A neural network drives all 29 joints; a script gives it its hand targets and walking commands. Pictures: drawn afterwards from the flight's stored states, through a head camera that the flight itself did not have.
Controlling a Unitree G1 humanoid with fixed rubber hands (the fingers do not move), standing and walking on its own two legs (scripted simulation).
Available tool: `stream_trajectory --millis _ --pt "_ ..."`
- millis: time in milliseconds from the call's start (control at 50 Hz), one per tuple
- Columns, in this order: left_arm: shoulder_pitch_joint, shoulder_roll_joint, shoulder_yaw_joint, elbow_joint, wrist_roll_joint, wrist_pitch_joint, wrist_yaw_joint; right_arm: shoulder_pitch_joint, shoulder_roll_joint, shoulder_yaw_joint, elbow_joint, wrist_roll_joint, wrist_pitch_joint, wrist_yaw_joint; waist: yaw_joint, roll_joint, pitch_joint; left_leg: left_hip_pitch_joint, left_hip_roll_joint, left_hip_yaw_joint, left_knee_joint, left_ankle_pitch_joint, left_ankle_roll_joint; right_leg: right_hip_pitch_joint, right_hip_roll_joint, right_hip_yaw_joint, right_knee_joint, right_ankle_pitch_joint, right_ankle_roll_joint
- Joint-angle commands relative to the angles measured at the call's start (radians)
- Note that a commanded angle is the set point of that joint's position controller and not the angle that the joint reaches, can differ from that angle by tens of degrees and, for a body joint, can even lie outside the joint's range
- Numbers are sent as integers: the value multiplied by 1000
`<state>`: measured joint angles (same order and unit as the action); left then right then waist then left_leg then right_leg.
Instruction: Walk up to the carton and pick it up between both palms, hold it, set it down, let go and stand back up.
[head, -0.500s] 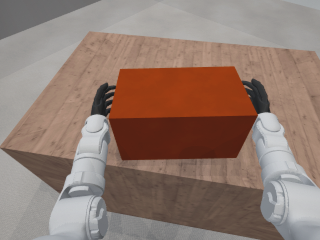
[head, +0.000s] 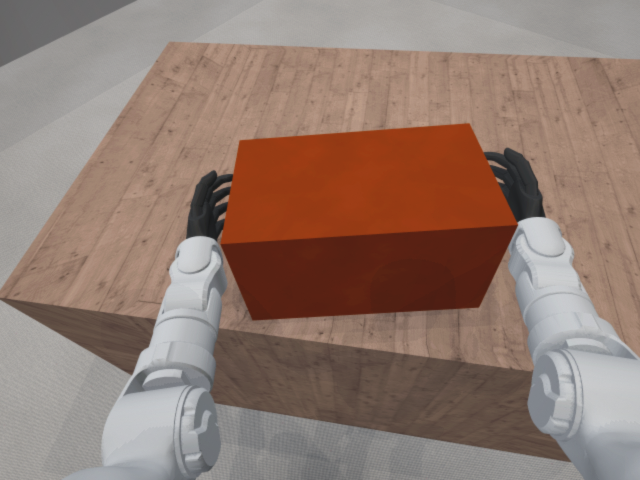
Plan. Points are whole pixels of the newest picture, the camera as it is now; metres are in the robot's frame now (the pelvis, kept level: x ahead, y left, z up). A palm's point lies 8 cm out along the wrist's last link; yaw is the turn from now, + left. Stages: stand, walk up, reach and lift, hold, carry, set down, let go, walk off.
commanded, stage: set down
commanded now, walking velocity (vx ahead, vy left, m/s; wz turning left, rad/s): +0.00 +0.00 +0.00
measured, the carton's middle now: (359, 223) +0.44 +0.01 +0.02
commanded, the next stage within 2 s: none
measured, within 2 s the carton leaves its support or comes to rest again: rests again in 0.60 s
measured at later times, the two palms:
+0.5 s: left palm (203, 235) +0.38 +0.21 +0.05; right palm (521, 217) +0.43 -0.19 +0.06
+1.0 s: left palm (204, 238) +0.38 +0.21 +0.05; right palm (520, 222) +0.43 -0.19 +0.06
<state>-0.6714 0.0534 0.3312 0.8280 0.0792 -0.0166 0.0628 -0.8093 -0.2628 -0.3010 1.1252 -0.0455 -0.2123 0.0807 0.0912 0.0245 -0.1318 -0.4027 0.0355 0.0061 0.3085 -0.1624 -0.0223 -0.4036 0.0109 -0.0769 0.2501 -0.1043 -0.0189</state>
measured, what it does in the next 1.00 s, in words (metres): stands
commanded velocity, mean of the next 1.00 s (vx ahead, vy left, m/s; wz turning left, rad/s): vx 0.00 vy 0.00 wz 0.00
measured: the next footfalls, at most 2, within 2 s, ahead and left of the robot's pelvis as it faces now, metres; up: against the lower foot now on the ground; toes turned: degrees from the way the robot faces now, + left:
none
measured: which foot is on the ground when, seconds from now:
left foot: down 0.00-1.00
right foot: down 0.00-1.00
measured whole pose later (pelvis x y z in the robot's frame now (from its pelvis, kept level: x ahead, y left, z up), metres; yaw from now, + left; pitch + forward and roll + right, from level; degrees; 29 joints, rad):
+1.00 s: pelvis -0.01 +0.00 +0.00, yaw -1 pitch +15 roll +0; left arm -0.77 0.06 0.42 1.04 0.11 -0.21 0.03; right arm -0.85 -0.24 -0.47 1.20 -0.18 -0.30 0.10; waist 0.11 0.01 -0.12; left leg -0.43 0.03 0.03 0.30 -0.14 -0.01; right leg -0.46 0.00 -0.06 0.29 -0.10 -0.02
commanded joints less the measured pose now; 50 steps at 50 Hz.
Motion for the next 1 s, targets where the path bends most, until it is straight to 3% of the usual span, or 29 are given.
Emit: stream_trajectory --millis 0,140,340,660,860,880,980 --pt "-681 -412 -312 -167 -13 -94 -84 -568 451 235 -140 -42 -72 137 -3 -85 -727 141 -35 61 59 505 -15 497 1 -3 131 586 46" --pt "-677 -389 -283 -93 -11 -107 -86 -576 424 204 -87 -52 -69 144 8 -107 -666 137 -31 65 47 430 -5 435 2 -4 107 453 42" --pt "-702 -372 -242 -33 12 -114 -76 -597 393 120 -28 -99 -68 164 24 -92 -611 162 -23 77 37 339 -2 307 3 -14 67 235 28" --pt "-648 -354 -192 51 44 -169 -98 -553 415 96 8 -152 -101 153 13 -132 -564 52 -30 88 15 277 17 391 -14 1 92 311 49" --pt "-618 -316 -135 117 74 -184 -112 -509 429 70 52 -181 -90 151 17 -145 -461 -3 -30 96 -18 165 38 390 -26 12 80 207 52" --pt "-655 -313 -137 148 61 -188 -114 -534 436 64 17 -212 -101 150 -5 -193 -481 -30 -38 115 -22 147 43 429 -29 16 95 250 73" --pt "-621 -326 -130 165 86 -203 -114 -492 446 37 44 -223 -106 154 5 -138 -460 -21 -35 107 -29 152 34 413 -31 12 92 232 58"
